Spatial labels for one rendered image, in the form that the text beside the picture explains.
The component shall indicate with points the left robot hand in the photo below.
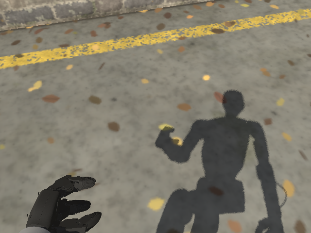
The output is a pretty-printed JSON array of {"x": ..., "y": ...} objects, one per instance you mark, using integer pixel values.
[{"x": 49, "y": 211}]

